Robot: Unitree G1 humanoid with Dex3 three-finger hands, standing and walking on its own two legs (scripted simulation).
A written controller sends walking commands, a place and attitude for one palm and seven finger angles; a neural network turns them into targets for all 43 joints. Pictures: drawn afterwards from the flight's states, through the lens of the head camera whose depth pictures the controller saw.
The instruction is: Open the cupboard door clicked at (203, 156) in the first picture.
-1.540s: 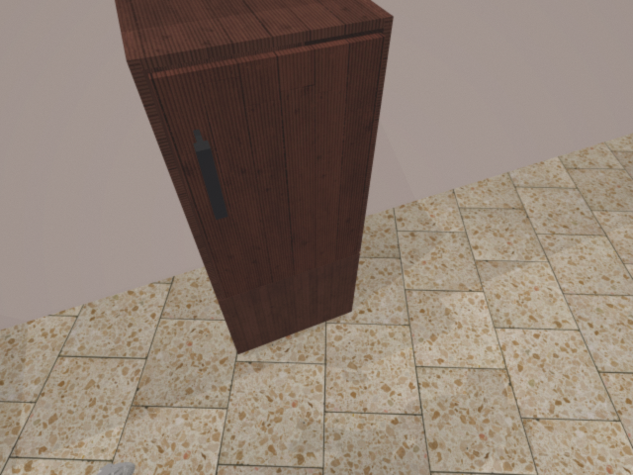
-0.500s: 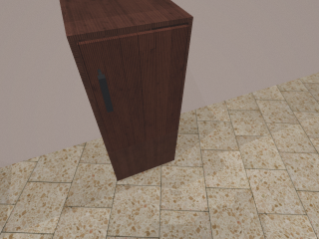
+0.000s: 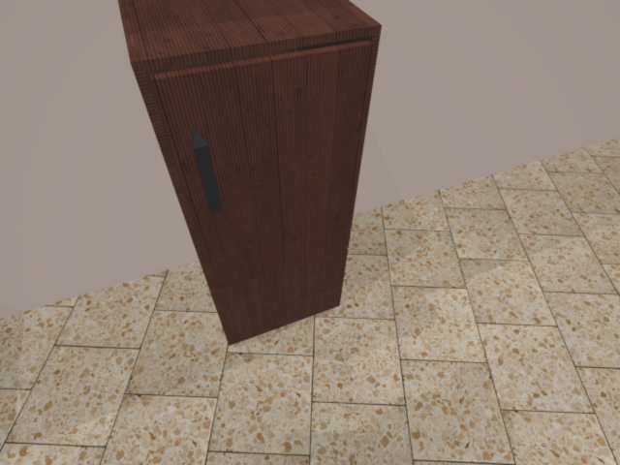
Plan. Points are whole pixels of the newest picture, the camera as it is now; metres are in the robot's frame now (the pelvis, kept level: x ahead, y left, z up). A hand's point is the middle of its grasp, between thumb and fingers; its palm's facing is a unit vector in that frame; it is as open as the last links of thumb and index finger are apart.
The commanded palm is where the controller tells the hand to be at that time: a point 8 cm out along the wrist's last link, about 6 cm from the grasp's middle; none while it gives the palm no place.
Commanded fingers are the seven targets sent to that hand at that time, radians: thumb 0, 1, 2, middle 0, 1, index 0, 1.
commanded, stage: walk to a spot facing it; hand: left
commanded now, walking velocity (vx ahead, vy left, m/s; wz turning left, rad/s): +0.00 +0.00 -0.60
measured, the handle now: (205, 171) +0.58 +0.23 +0.02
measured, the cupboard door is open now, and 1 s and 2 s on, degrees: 0 0 0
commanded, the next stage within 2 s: none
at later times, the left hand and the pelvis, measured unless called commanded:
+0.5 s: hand out of the picture +0.06 +0.16 -0.18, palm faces -0.14 -0.96 -0.26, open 7.4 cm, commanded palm none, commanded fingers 0.00 0.90 0.90 -0.20 -0.30 -0.20 -0.30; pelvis -0.01 -0.03 -0.02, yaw -12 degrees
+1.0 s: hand (180, 452) +0.17 +0.21 -0.18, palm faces -0.42 -0.88 -0.23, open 7.4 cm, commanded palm none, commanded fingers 0.00 0.90 0.90 -0.20 -0.30 -0.20 -0.30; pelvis +0.00 +0.04 -0.01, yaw -30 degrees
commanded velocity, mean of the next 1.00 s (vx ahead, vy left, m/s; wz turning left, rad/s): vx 0.00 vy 0.00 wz -0.60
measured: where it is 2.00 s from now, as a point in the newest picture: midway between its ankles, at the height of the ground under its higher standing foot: outside the picture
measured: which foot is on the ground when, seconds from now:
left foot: down 0.00-0.36, up 0.38-0.84, down 0.86-1.00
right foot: down 0.00-0.86, up 0.88-1.00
